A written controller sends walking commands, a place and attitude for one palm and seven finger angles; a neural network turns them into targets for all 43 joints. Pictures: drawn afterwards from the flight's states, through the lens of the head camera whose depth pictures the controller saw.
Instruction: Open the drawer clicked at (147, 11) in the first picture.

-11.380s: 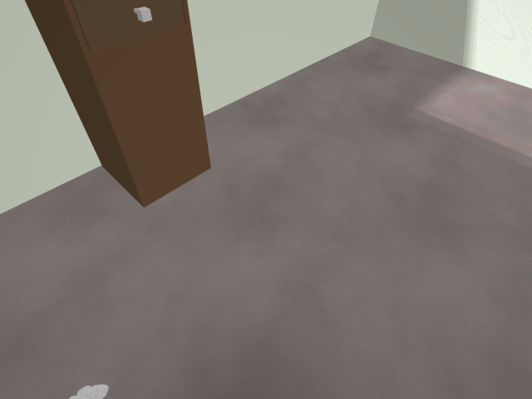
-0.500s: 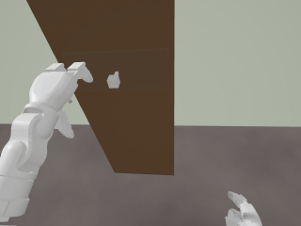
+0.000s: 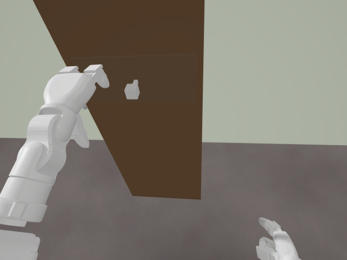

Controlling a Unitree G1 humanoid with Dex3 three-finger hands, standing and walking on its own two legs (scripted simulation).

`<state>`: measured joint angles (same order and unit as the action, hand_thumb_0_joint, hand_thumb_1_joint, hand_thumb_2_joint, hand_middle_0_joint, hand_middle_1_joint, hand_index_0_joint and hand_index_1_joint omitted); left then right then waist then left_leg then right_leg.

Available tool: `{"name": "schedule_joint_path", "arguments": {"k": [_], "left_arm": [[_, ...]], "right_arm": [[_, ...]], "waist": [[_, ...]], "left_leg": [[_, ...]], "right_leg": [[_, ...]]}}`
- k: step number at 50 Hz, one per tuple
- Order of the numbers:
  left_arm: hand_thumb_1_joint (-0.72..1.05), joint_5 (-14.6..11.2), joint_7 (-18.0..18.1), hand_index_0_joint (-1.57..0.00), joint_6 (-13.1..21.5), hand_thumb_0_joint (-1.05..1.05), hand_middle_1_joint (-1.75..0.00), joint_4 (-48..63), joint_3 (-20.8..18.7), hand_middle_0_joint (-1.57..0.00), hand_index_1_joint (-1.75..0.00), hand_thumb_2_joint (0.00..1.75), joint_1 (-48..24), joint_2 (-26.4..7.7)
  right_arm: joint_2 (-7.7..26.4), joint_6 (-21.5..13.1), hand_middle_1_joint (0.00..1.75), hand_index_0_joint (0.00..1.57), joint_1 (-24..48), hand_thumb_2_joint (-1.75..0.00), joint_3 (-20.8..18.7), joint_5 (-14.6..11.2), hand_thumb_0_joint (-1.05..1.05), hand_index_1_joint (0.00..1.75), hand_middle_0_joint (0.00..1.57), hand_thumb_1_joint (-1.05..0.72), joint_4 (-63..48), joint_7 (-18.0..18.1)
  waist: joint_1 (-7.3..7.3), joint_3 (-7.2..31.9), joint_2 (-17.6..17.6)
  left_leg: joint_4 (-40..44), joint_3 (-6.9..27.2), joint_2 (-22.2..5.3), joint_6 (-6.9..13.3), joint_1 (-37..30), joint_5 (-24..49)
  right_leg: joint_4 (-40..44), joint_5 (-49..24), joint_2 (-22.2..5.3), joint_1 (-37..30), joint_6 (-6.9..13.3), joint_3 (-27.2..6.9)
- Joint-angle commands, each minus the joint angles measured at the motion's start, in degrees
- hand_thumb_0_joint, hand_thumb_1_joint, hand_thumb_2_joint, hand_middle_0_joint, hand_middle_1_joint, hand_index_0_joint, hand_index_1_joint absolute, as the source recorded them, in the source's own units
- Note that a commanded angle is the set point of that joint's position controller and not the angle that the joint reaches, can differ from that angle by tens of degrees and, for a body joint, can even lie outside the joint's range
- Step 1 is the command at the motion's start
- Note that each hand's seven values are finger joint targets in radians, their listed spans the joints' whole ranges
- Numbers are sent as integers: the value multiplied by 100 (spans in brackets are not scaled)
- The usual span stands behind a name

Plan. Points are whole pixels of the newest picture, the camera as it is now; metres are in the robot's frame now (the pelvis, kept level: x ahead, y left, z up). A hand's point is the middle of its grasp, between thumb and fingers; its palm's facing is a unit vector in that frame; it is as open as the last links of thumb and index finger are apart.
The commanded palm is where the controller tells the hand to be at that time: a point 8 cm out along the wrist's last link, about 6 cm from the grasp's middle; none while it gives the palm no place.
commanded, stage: move the hooked fingers above the handle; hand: left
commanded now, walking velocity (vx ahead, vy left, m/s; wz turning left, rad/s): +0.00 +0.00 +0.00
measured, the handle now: (133, 88) +0.57 +0.22 +0.09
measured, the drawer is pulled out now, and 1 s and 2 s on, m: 0.00 0.00 0.00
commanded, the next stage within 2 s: none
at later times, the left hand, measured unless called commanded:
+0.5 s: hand (94, 101) +0.41 +0.25 +0.17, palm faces +0.08 -0.01 -1.00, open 13.9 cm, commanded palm +0.39 +0.24 +0.23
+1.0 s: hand (109, 91) +0.47 +0.24 +0.15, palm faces -0.03 +0.01 -1.00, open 13.9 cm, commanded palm +0.47 +0.24 +0.21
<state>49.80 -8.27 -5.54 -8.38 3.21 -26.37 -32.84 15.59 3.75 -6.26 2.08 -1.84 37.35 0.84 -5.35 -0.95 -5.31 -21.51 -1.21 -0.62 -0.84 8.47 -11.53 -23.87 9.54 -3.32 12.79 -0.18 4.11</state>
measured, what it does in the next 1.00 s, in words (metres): stands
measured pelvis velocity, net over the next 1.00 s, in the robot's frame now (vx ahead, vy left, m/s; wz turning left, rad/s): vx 0.04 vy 0.01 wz -0.02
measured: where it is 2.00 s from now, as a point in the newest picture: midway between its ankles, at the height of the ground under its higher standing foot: outside the picture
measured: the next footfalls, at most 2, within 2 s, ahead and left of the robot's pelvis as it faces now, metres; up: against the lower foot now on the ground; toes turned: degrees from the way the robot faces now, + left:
none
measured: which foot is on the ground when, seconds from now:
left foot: down 0.00-1.00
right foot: down 0.00-1.00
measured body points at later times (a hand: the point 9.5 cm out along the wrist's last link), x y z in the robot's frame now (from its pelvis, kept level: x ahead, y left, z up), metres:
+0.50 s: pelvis +0.02 +0.00 +0.00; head +0.04 -0.04 +0.45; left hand +0.40 +0.25 +0.23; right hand +0.19 -0.24 -0.12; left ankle +0.00 +0.13 -0.74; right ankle +0.04 -0.12 -0.74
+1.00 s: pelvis +0.04 +0.01 +0.00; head +0.07 -0.02 +0.44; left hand +0.47 +0.24 +0.21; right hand +0.14 -0.25 -0.14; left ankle +0.00 +0.13 -0.74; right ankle +0.04 -0.12 -0.74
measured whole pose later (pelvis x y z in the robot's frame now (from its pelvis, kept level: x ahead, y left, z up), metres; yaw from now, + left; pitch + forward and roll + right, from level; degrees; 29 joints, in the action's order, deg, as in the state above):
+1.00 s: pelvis +0.04 +0.01 +0.00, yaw -1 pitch +6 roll +0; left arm 53.6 -6.4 -1.2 -34.4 5.8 -42.0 -32.5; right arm 16.5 7.5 -14.6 -1.2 -2.7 38.7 1.9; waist -1.1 2.5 -4.2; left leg -23.9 -2.6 -0.6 0.2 14.8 -15.1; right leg -25.1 11.9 -3.3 19.2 -1.3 2.6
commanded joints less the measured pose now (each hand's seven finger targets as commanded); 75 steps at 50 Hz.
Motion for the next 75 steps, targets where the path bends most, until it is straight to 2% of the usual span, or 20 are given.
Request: {"name": "schedule_joint_path", "arguments": {"k": [1, 7, 11, 16, 20, 24, 28, 31, 37, 43, 46, 49, 55, 56, 59, 61, 64, 66, 71, 75], "left_arm": [[-50, 142, 80, -30, -66, 0, -120, 1082, -550, -30, -120, 30, -2182, -1178], [-50, -36, -67, -30, 169, 0, -120, 806, -904, -30, -120, 30, -1976, -1440], [-50, -56, 177, -30, 407, 0, -120, 761, -1417, -30, -120, 30, -2124, -1872], [-50, 33, 473, -30, 451, 0, -120, 606, -1355, -30, -120, 30, -2307, -1756], [-50, 115, 445, -30, 252, 0, -120, 388, -661, -30, -120, 30, -2514, -1190], [-50, 187, 281, -30, 147, 0, -120, -10, -216, -30, -120, 30, -2976, -974], [-50, 225, 285, -30, 374, 0, -120, -239, -349, -30, -120, 30, -3523, -1243], [-50, 229, 408, -30, 598, 0, -120, -438, -733, -30, -120, 30, -3798, -1633], [-50, 369, 749, -30, 656, 0, -120, -1365, -951, -30, -120, 30, -3935, -1768], [-50, 472, 600, -30, 373, 0, -120, -1734, -479, -30, -120, 30, -3794, -1367], [-50, 405, 410, -30, 475, 0, -120, -1301, -84, -30, -120, 30, -4112, -983], [-50, 328, 368, -30, 668, 0, -120, -1294, -50, -30, -120, 30, -4421, -995], [-50, 469, 878, -30, 1043, 0, -120, -1963, -475, -30, -120, 30, -5470, -1470], [-50, 529, 1014, -30, 1026, 0, -120, -2291, -727, -30, -120, 30, -5504, -1783], [-50, 704, 1361, -30, 879, 0, -120, -2888, -763, -30, -120, 30, -5703, -1853], [-50, 814, 1453, -30, 726, 0, -120, -3172, -1019, -30, -120, 30, -5570, -2156], [-50, 914, 1318, -30, 436, 0, -120, -3396, -719, -30, -120, 30, -5275, -1831], [-50, 849, 1044, -30, 275, 0, -120, -3575, -423, -30, -120, 30, -4855, -1438], [-50, 688, 682, -30, 449, 0, -120, -3277, -714, -30, -120, 30, -4543, -1857], [-50, 707, 671, -30, 977, 0, -120, -2353, -857, -30, -120, 30, -4855, -2031]], "right_arm": [[610, -249, 30, 20, 780, -90, -258, -16, 0, 30, 20, -90, -985, -8], [658, -171, 30, 20, 617, -90, -264, -18, 0, 30, 20, -90, -1006, 33], [684, -168, 30, 20, 504, -90, -316, -7, 0, 30, 20, -90, -950, 43], [667, -160, 30, 20, 406, -90, -384, -13, 0, 30, 20, -90, -899, 5], [671, -122, 30, 20, 377, -90, -402, -46, 0, 30, 20, -90, -873, 10], [715, -85, 30, 20, 273, -90, -388, -95, 0, 30, 20, -90, -805, 81], [712, -96, 30, 20, 93, -90, -404, -82, 0, 30, 20, -90, -720, 172], [728, -97, 30, 20, -10, -90, -404, -50, 0, 30, 20, -90, -701, 198], [675, -14, 30, 20, -199, -90, -397, -20, 0, 30, 20, -90, -587, 157], [777, 109, 30, 20, -322, -90, -479, -60, 0, 30, 20, -90, -657, 93], [785, 123, 30, 20, -371, -90, -555, -82, 0, 30, 20, -90, -721, 106], [799, 111, 30, 20, -560, -90, -580, -88, 0, 30, 20, -90, -615, 174], [752, 51, 30, 20, -966, -90, -588, -23, 0, 30, 20, -90, -292, 232], [797, 48, 30, 20, -1001, -90, -580, -6, 0, 30, 20, -90, -240, 239], [751, 24, 30, 20, -1094, -90, -547, 13, 0, 30, 20, -90, -156, 189], [782, 53, 30, 20, -1085, -90, -555, 44, 0, 30, 20, -90, -207, 172], [766, 111, 30, 20, -1047, -90, -580, 43, 0, 30, 20, -90, -294, 107], [843, 174, 30, 20, -1070, -90, -622, -1, 0, 30, 20, -90, -350, 86], [928, 277, 30, 20, -923, -90, -580, -67, 0, 30, 20, -90, -541, 231], [844, 233, 30, 20, -993, -90, -649, -45, 0, 30, 20, -90, -587, 295]], "waist": [[102, 1923, 272], [78, 1598, 872], [-1, 1707, 658], [39, 1956, 443], [207, 1895, 256], [401, 1710, 539], [457, 1927, 586], [360, 2147, 495], [256, 2190, 344], [370, 2370, 638], [559, 2505, 579], [667, 2337, 527], [705, 2439, 277], [690, 2432, 401], [680, 2559, 198], [541, 3022, 290], [517, 3249, 107], [647, 3030, 588], [594, 2479, 1252], [574, 2799, 594]], "left_leg": [[215, -86, 263, 159, -3, 1067], [221, -103, 243, 230, 247, 1167], [181, -101, 242, 214, 272, 1304], [90, -147, 260, 190, 243, 1548], [56, -178, 254, 188, 142, 1520], [102, -104, 261, 209, 147, 1196], [58, -41, 257, 235, 23, 1165], [17, -42, 271, 214, 74, 1410], [-23, -98, 217, 164, 375, 1868], [-116, -177, 164, 229, 400, 2028], [-225, -134, 170, 273, 85, 2188], [-265, -53, 193, 283, 14, 1990], [-361, 10, 216, 208, 161, 2040], [-351, -18, 215, 201, 321, 1905], [-377, -69, 211, 169, 604, 1953], [-429, -138, 224, 173, 695, 2214], [-510, -224, 135, 188, 574, 2770], [-516, -222, 93, 251, 627, 2770], [-324, -303, 144, 367, 971, 1751], [-400, -244, 162, 385, 637, 1930]], "right_leg": [[203, -573, 211, -1132, 201, -226], [170, -864, 187, -1194, 153, -181], [135, -953, 207, -1245, 171, -213], [62, -1166, 218, -1233, 190, -226], [68, -1140, 219, -931, 191, -205], [172, -807, 260, -645, 178, -160], [164, -727, 276, -611, 192, -162], [98, -953, 283, -797, 212, -167], [-83, -1357, 270, -892, 242, -138], [-156, -1671, 269, -882, 208, -177], [-146, -1671, 309, -673, 205, -187], [-112, -1460, 349, -350, 198, -182], [-232, -1335, 387, -148, 247, -151], [-231, -1260, 391, -227, 237, -156], [-357, -1427, 371, -296, 248, -177], [-450, -1754, 368, -722, 234, -213], [-569, -2222, 341, -766, 210, -198], [-493, -2258, 359, -710, 172, -180], [-307, -1945, 319, -859, 105, -253], [-383, -1953, 335, -785, 137, -319]]}}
